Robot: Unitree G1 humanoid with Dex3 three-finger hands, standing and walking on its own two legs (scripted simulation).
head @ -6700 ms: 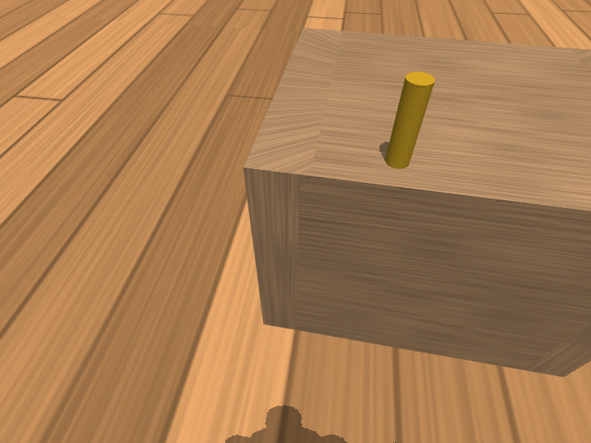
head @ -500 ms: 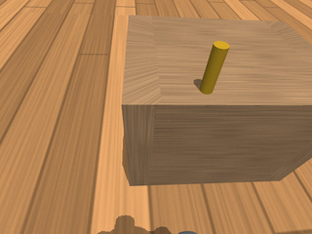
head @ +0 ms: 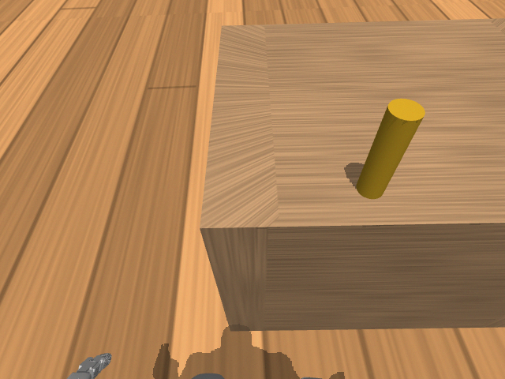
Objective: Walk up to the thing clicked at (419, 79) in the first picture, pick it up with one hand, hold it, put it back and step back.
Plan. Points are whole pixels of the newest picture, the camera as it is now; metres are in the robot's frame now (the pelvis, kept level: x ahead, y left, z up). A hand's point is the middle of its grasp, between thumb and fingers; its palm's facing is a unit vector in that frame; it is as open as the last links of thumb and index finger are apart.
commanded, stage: walk up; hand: right
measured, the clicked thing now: (385, 154) +0.46 -0.22 +0.08
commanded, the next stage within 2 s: stand in 1.68 s
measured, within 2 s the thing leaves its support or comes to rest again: neither
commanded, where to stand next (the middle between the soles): +0.07 -0.01 m, yaw +1 degrees
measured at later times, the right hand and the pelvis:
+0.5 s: hand out of the picture +0.12 -0.27 -0.14, palm faces -0.04 +0.88 -0.47, open 7.4 cm; pelvis +0.01 +0.01 -0.02, yaw -2 degrees
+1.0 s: hand out of the picture +0.06 -0.25 -0.15, palm faces +0.00 +0.94 -0.34, open 7.4 cm; pelvis +0.01 +0.01 +0.00, yaw -1 degrees
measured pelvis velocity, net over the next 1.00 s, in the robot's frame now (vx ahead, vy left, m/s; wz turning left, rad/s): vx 0.01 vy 0.01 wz -0.02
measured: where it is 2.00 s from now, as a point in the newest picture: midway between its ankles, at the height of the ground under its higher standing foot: outside the picture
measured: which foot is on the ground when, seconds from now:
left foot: up 0.00-0.16, down 0.18-1.00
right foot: down 0.00-0.22, up 0.24-0.48, down 0.50-1.00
